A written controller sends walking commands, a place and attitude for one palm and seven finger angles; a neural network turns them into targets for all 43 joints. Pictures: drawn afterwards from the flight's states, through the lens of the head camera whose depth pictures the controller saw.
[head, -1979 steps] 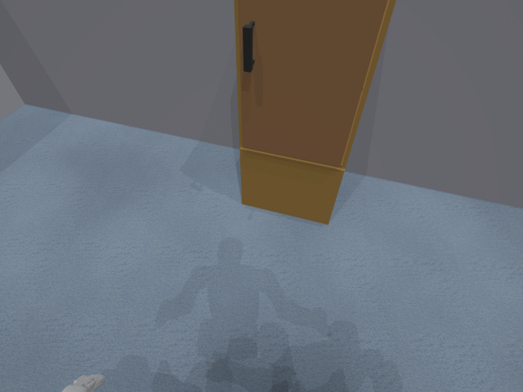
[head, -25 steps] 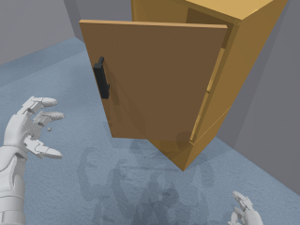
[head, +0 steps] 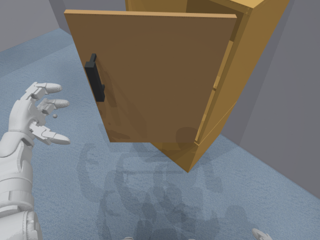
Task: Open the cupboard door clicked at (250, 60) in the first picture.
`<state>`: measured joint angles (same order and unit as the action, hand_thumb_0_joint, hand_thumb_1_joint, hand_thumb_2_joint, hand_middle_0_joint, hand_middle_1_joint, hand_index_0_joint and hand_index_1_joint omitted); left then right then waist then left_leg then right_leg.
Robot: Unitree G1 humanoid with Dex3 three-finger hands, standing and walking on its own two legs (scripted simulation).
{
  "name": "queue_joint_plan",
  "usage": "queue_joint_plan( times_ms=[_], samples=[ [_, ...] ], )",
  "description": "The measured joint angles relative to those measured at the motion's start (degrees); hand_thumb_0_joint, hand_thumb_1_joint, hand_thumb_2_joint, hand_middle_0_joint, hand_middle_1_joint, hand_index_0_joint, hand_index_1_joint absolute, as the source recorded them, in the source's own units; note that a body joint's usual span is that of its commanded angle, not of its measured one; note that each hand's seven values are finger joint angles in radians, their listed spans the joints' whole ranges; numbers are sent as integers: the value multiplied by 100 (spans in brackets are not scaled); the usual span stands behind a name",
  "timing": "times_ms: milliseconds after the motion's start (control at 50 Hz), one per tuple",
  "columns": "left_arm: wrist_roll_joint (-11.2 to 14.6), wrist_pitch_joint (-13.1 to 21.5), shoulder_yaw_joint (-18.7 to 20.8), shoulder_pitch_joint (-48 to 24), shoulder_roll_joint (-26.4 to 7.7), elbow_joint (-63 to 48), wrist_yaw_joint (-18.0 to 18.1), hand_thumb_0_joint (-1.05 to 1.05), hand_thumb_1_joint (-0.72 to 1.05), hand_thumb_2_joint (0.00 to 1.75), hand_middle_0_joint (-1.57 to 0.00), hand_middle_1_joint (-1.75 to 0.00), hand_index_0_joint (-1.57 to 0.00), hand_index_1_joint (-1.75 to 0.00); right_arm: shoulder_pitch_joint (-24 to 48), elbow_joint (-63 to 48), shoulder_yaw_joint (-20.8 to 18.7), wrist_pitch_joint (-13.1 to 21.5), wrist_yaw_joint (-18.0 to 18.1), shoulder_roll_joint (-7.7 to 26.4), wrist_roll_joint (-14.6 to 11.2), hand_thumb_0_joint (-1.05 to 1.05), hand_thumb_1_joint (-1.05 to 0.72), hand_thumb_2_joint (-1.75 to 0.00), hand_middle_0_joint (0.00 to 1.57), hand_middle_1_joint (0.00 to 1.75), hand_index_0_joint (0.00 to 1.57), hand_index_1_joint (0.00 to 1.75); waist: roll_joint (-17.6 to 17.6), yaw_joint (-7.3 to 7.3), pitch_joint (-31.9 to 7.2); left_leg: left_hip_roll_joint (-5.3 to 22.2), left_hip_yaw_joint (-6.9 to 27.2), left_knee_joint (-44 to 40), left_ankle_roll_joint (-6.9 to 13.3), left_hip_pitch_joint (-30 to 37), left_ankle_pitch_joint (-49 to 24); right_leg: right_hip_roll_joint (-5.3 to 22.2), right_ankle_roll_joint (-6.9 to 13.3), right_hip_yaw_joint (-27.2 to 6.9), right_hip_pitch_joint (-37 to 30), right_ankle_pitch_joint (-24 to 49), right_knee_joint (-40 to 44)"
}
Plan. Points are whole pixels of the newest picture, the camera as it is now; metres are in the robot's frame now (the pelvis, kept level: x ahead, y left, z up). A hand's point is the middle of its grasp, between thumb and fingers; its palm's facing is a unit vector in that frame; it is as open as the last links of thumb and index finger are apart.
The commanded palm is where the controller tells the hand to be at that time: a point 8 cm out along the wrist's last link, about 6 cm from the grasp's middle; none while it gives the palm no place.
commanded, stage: move the hooked fingers beside the handle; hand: left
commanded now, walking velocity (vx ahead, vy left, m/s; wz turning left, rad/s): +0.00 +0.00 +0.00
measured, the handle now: (97, 78) +0.53 +0.19 +0.08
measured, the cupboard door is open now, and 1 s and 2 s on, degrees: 42 42 42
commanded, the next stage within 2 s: slide the fingers in behind the handle in 1.66 s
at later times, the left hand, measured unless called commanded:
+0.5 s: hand (65, 97) +0.45 +0.26 +0.09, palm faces +0.02 -1.00 +0.00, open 13.9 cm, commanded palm +0.43 +0.31 +0.09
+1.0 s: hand (75, 85) +0.49 +0.24 +0.09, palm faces +0.01 -1.00 -0.01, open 13.9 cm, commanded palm +0.47 +0.30 +0.08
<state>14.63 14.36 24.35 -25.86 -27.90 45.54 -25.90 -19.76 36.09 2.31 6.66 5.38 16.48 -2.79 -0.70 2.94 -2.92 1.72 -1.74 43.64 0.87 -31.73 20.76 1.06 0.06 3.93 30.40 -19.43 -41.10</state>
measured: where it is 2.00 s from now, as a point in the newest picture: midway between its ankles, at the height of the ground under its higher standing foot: outside the picture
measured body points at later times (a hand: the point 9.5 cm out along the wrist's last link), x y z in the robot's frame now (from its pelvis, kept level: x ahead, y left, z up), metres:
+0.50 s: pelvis +0.01 +0.01 -0.01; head +0.09 +0.03 +0.44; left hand +0.44 +0.31 +0.09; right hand +0.05 -0.26 -0.11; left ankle +0.01 +0.11 -0.71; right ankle +0.01 -0.12 -0.71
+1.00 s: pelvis +0.00 +0.00 -0.01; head +0.11 +0.02 +0.42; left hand +0.48 +0.30 +0.09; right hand +0.01 -0.27 -0.12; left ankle +0.01 +0.11 -0.71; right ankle +0.01 -0.12 -0.71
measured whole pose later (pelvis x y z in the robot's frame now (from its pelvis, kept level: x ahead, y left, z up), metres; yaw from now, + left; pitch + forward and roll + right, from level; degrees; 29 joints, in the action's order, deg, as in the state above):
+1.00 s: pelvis +0.00 +0.00 -0.01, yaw -2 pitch +17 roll -2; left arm 7.7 18.3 27.1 -48.2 -36.4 67.1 -22.8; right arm -23.4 35.3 2.5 -3.1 2.9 16.5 -1.0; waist -0.4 8.5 -4.4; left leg 3.2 -2.3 49.7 1.2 -43.0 23.3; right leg -0.2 -0.2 3.1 41.4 -20.5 -45.5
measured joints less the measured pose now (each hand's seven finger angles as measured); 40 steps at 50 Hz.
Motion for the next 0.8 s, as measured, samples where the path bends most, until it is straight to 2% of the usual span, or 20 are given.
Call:
queue_joint_plan(
  times_ms=[200,800],
  samples=[
    [-221,141,49,-667,-167,709,114,-2,-50,30,-30,-120,-30,-120,-21,-46,10,-224,-80,-20,54,1,-90,-90,21,30,20,30,46,123,-42,6,-36,144,38,-280,71,-2,-39,-41,273,-26,-95],
    [-565,383,158,-1977,-623,1886,288,-2,-50,30,-30,-120,-30,-120,-253,6,2,-835,-217,-15,154,0,-90,-90,21,30,20,30,46,431,-138,92,-23,526,46,-938,234,-78,-46,-48,891,-108,-356]
  ],
)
